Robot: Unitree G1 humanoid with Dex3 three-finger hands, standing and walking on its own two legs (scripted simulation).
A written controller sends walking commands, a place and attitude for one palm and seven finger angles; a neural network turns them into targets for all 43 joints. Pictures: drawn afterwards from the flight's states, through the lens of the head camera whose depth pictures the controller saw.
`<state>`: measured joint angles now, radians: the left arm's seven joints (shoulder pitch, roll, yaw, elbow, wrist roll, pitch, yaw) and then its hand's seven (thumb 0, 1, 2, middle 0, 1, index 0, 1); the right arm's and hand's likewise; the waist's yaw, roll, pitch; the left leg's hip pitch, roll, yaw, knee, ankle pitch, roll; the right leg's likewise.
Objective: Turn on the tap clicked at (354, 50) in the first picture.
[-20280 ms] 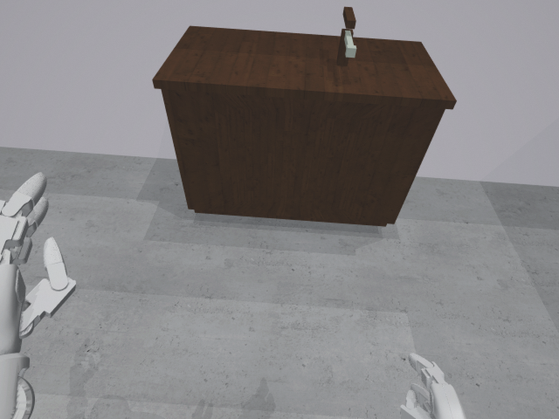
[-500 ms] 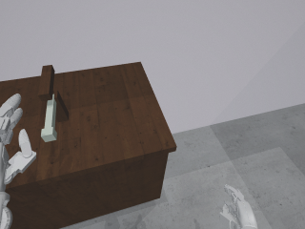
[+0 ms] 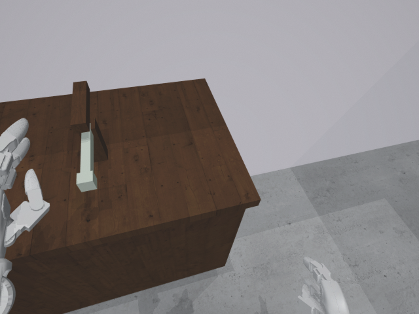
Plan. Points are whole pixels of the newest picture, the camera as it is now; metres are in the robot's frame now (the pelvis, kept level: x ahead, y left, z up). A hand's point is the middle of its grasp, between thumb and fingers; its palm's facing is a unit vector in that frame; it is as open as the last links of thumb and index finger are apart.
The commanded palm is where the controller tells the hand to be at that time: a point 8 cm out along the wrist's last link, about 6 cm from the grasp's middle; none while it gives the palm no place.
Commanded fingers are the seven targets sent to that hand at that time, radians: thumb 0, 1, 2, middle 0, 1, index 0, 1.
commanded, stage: come to a stop and stand still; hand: left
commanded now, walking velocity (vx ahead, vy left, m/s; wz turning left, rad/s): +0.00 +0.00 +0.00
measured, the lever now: (87, 181) +0.32 +0.26 +0.06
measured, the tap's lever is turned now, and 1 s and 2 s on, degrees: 0 0 0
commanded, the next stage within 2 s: look again from close up in 0.08 s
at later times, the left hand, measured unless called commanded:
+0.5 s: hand (75, 229) +0.20 +0.20 +0.14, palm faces +0.24 -0.88 -0.41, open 7.4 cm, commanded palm +0.15 +0.26 +0.17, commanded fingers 0.00 0.90 0.90 -0.20 -0.30 -0.20 -0.30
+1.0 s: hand (45, 215) +0.21 +0.25 +0.15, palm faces +0.31 -0.83 -0.46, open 7.4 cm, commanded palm +0.16 +0.27 +0.17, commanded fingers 0.00 0.90 0.90 -0.20 -0.30 -0.20 -0.30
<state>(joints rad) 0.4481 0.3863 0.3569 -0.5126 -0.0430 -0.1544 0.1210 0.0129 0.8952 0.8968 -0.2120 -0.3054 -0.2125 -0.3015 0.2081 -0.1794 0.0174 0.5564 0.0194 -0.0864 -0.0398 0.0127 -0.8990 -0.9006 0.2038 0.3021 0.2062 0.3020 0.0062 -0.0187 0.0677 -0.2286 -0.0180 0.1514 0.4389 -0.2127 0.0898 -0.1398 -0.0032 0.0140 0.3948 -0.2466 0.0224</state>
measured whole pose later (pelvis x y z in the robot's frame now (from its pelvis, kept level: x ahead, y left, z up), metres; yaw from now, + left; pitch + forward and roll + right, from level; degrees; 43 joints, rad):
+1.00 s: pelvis -0.01 +0.00 +0.00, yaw -1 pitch +0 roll -1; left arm 0.46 0.43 0.39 -0.45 -0.06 -0.22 0.07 0.01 0.89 0.90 -0.22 -0.31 -0.22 -0.30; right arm 0.23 -0.16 0.02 0.56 0.03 -0.13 -0.02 0.01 -0.90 -0.90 0.20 0.30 0.21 0.30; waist 0.02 -0.02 0.07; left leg -0.27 -0.01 0.18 0.49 -0.23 0.09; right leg -0.21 -0.01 0.01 0.49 -0.28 0.02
